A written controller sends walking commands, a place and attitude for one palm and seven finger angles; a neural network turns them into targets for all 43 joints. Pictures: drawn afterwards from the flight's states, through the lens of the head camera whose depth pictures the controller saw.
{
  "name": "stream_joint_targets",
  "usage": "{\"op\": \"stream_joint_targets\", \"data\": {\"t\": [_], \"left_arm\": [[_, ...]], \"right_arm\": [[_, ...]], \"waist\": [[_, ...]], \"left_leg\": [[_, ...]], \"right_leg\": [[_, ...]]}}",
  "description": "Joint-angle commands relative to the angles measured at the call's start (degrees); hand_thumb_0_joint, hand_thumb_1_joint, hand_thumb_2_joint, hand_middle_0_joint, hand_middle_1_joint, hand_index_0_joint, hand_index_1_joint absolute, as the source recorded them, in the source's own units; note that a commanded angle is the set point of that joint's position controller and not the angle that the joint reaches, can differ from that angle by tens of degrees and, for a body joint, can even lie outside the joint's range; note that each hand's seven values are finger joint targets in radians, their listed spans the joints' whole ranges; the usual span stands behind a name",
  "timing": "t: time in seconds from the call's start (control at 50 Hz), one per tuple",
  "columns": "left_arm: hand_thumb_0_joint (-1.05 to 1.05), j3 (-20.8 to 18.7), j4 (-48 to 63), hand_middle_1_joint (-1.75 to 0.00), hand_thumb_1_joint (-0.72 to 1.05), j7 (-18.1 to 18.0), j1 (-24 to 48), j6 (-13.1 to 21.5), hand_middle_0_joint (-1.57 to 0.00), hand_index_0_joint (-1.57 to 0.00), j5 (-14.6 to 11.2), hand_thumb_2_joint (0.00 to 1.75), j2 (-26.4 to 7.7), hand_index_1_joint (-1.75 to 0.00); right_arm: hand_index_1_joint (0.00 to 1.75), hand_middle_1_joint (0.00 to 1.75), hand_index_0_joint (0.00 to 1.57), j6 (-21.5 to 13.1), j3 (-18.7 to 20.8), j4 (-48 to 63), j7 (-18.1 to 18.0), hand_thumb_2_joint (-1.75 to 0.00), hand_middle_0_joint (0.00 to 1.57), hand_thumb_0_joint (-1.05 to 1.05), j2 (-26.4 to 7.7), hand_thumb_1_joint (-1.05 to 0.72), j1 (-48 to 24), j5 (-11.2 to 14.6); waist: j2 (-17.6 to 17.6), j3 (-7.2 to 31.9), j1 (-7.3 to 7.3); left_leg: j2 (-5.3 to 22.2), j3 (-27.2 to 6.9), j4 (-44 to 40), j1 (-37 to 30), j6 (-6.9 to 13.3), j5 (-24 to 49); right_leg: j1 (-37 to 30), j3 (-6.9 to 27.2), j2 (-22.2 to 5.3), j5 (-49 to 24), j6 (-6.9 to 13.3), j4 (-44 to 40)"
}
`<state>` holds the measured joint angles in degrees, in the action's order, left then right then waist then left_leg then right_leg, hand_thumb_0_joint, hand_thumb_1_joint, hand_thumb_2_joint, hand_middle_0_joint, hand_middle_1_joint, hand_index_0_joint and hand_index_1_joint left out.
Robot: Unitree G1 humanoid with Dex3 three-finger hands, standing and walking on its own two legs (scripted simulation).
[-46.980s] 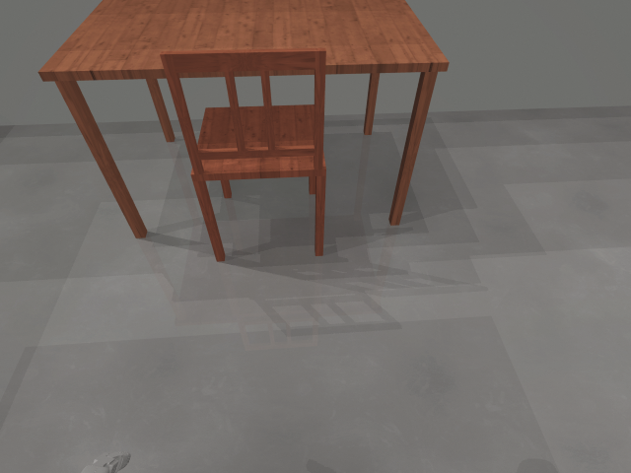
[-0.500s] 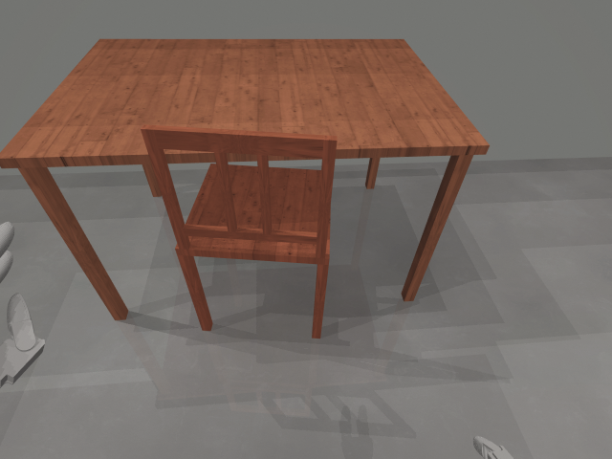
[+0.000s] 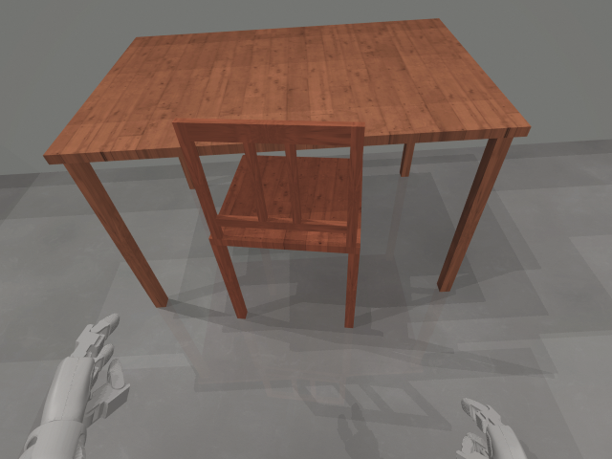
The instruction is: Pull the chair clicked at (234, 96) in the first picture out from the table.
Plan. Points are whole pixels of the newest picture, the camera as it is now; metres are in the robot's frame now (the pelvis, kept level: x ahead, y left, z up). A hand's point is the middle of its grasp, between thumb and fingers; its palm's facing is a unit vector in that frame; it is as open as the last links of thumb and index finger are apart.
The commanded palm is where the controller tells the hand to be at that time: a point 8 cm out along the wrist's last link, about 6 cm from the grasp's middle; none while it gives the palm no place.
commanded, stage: let the arm hang, fingers relaxed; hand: left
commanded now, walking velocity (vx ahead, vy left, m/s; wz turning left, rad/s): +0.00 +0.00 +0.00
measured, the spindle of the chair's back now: (256, 183) +0.74 +0.18 -0.10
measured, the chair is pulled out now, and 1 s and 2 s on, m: -0.05 -0.05 -0.05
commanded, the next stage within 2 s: look to check the result in 0.98 s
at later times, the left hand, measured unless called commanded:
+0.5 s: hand out of the picture -0.06 +0.16 -0.16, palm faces +0.05 -0.98 -0.20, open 7.3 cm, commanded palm none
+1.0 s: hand out of the picture -0.02 +0.13 -0.17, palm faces +0.07 -0.99 -0.15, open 7.4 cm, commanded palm none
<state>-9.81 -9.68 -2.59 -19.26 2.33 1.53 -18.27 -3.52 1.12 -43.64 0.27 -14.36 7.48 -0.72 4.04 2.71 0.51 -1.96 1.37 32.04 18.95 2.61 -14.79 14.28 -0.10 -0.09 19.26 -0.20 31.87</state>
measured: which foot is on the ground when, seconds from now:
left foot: down 0.00-1.00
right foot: down 0.00-1.00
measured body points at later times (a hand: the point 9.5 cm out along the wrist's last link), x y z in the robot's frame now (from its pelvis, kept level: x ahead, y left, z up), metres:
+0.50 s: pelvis -0.01 -0.01 +0.01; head +0.01 -0.01 +0.46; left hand -0.06 +0.22 -0.15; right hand -0.04 -0.23 -0.15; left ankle +0.02 +0.09 -0.73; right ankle -0.03 -0.12 -0.73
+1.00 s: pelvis +0.01 -0.02 +0.01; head +0.01 -0.02 +0.46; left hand -0.02 +0.18 -0.16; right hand -0.03 -0.22 -0.16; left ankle +0.02 +0.09 -0.73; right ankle -0.03 -0.12 -0.73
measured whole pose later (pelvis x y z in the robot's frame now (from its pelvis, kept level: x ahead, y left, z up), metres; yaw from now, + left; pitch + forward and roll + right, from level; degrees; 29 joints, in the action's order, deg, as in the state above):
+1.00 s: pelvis +0.01 -0.02 +0.01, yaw +1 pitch -1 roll +0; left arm -0.2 -65.1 -2.7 -18.8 0.2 0.2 -5.1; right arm -0.2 0.9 -66.0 -2.7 -5.4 19.9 -0.8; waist 0.2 -1.3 -0.5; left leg -0.9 -0.2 26.6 12.3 1.2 -13.1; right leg 6.6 -1.4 1.2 16.9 1.4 24.7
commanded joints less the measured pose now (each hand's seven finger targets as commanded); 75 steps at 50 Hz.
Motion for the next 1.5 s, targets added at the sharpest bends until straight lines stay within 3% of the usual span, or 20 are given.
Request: {"op": "stream_joint_targets", "data": {"t": [0.0,0.02,0.04,0.06,0.1,0.18,0.26,0.3,0.48,0.56,0.64,0.86,0.98,1.04,1.2,1.48], "left_arm": [[0.0,5.4,-14.2,-0.3,0.9,2.0,-1.1,-1.9,-0.2,-0.2,0.7,0.9,-0.2,-0.3],[0.0,5.7,-17.4,-0.3,0.9,1.7,0.8,-2.1,-0.2,-0.2,0.5,0.9,-0.7,-0.3],[0.0,6.0,-20.5,-0.3,0.9,1.5,2.3,-2.4,-0.2,-0.2,0.2,0.9,-0.9,-0.3],[0.0,6.4,-23.4,-0.3,0.9,1.3,3.3,-2.5,-0.2,-0.2,-0.1,0.9,-1.0,-0.3],[0.0,7.0,-29.3,-0.3,0.9,1.1,2.8,-2.8,-0.2,-0.2,-0.5,0.9,-1.0,-0.3],[0.0,6.8,-39.5,-0.3,0.9,0.9,-1.1,-2.6,-0.2,-0.2,-0.9,0.9,2.3,-0.3],[0.0,7.9,-45.5,-0.3,0.9,1.2,-1.3,-2.5,-0.2,-0.2,-1.2,0.9,3.0,-0.3],[0.0,8.2,-47.7,-0.3,0.9,1.1,-1.3,-2.4,-0.2,-0.2,-1.1,0.9,3.5,-0.3],[0.0,9.1,-53.6,-0.3,0.9,0.4,-3.1,-2.1,-0.2,-0.2,-1.5,0.9,5.9,-0.3],[0.0,9.2,-54.5,-0.3,0.9,0.1,-3.6,-2.0,-0.2,-0.2,-1.5,0.9,6.5,-0.3],[0.0,9.2,-54.7,-0.3,0.9,-0.1,-4.1,-1.9,-0.2,-0.2,-1.5,0.9,7.1,-0.3],[0.0,8.7,-54.8,-0.3,0.9,-0.3,-4.5,-1.6,-0.2,-0.2,-1.6,0.9,8.2,-0.3],[0.0,8.7,-55.0,-0.3,0.9,-0.3,-4.8,-1.4,-0.2,-0.2,-1.7,0.9,8.4,-0.3],[0.0,8.7,-55.1,-0.3,0.9,-0.3,-4.7,-1.5,-0.2,-0.2,-1.6,0.9,8.5,-0.3],[0.0,8.8,-55.3,-0.3,0.9,-0.4,-5.3,-1.5,-0.2,-0.2,-1.6,0.9,8.3,-0.3],[0.0,8.7,-55.0,-0.3,0.9,-0.5,-5.1,-1.4,-0.2,-0.2,-1.7,0.9,8.0,-0.3]], "right_arm": [[0.3,0.3,0.2,0.9,1.8,1.6,-0.7,-0.9,0.2,0.0,-4.8,-0.9,2.9,-0.9],[0.3,0.3,0.2,1.6,1.8,0.5,-0.9,-0.9,0.2,0.0,-4.7,-0.9,3.1,-0.9],[0.3,0.3,0.2,2.1,1.7,-0.7,-1.0,-0.9,0.2,0.0,-4.7,-0.9,3.3,-0.9],[0.3,0.3,0.2,2.5,1.5,-2.1,-1.1,-0.9,0.2,0.0,-4.7,-0.9,3.4,-0.9],[0.3,0.3,0.2,2.7,1.0,-4.6,-1.4,-0.9,0.2,0.0,-4.7,-0.9,3.8,-0.7],[0.3,0.3,0.2,3.1,0.7,-9.1,-2.2,-0.9,0.2,0.0,-1.1,-0.9,6.9,-0.7],[0.3,0.3,0.2,3.5,0.9,-12.1,-2.6,-0.9,0.2,0.0,-0.7,-0.9,11.0,-0.3],[0.3,0.3,0.2,3.6,1.0,-13.3,-2.7,-0.9,0.2,0.0,-0.7,-0.9,12.3,-0.2],[0.3,0.3,0.2,3.8,0.6,-18.2,-2.9,-0.9,0.2,0.0,1.2,-0.9,16.7,-0.2],[0.3,0.3,0.2,3.8,0.4,-19.5,-2.8,-0.9,0.2,0.0,2.2,-0.9,17.1,-0.3],[0.3,0.3,0.2,3.7,0.4,-20.4,-2.7,-0.9,0.2,0.0,3.2,-0.9,17.3,-0.3],[0.3,0.3,0.2,3.2,0.3,-21.6,-3.2,-0.9,0.2,0.0,4.8,-0.9,17.7,-0.2],[0.3,0.3,0.2,3.0,0.3,-21.7,-3.4,-0.9,0.2,0.0,4.5,-0.9,17.8,-0.1],[0.3,0.3,0.2,3.1,0.3,-21.9,-3.4,-0.9,0.2,0.0,4.4,-0.9,17.7,-0.1],[0.3,0.3,0.2,3.0,0.2,-21.7,-3.5,-0.9,0.2,0.0,3.9,-0.9,17.3,0.1],[0.3,0.3,0.2,3.0,0.0,-22.0,-3.6,-0.9,0.2,0.0,3.6,-0.9,16.8,0.0]], "waist": [[-20.5,2.1,-1.02],[-21.0,0.8,-1.35],[-19.0,0.0,-1.69],[-14.8,-1.0,-1.8],[-3.4,-3.5,-1.0],[9.2,-3.6,-0.24],[4.7,-2.8,-0.71],[0.7,-3.7,-0.81],[-6.0,-8.5,-1.29],[-4.8,-9.8,-1.2],[-5.8,-10.9,-1.09],[-2.8,-9.7,-0.98],[-3.5,-8.1,-1.07],[-2.8,-9.3,-1.15],[-4.5,-8.2,-1.0],[-4.5,-8.6,-1.04]], "left_leg": [[5.6,-6.8,-0.1,-4.4,1.0,12.7],[4.4,-5.6,0.5,-5.5,0.6,11.6],[4.0,-5.3,-0.1,-6.8,0.3,11.6],[4.3,-5.5,-1.3,-8.0,0.2,12.8],[5.4,-7.1,-4.8,-7.3,0.4,13.7],[6.0,-8.0,-8.8,-5.0,0.7,6.5],[6.8,-9.2,-10.6,-5.4,0.9,2.0],[7.2,-9.7,-11.4,-5.4,1.0,1.0],[5.9,-7.6,-10.8,-5.8,0.6,1.7],[5.8,-7.3,-11.0,-5.4,0.6,1.4],[5.6,-6.7,-10.6,-5.0,0.5,2.7],[6.0,-6.2,-9.9,-6.3,0.4,8.3],[6.1,-6.1,-9.3,-7.8,0.4,10.5],[6.1,-6.1,-9.5,-7.5,0.3,10.3],[6.4,-5.9,-9.1,-9.1,0.4,13.0],[6.3,-5.4,-9.1,-9.7,0.3,14.8]], "right_leg": [[1.5,5.3,-5.2,-11.1,3.1,-6.1],[2.4,6.7,-6.6,-12.6,3.8,-8.1],[3.0,7.3,-6.8,-13.2,4.3,-8.9],[3.3,6.8,-6.3,-12.9,4.1,-8.9],[2.0,5.5,-4.3,-10.3,3.1,-8.3],[-2.5,3.8,-3.4,-6.7,3.4,-10.0],[-4.3,2.6,-3.1,-5.2,3.4,-11.5],[-4.1,2.0,-3.1,-4.3,3.4,-11.9],[-1.0,3.7,-4.1,-1.1,3.6,-14.4],[-0.1,3.8,-4.0,-1.0,3.7,-14.1],[0.3,3.9,-4.1,-1.8,3.5,-14.0],[-1.9,3.3,-4.0,-7.3,3.4,-13.0],[-3.1,3.2,-4.2,-8.9,3.3,-13.1],[-2.7,3.0,-4.1,-8.6,3.3,-13.1],[-3.5,2.8,-4.2,-11.2,3.1,-13.0],[-4.8,2.9,-4.3,-14.1,2.9,-13.1]]}}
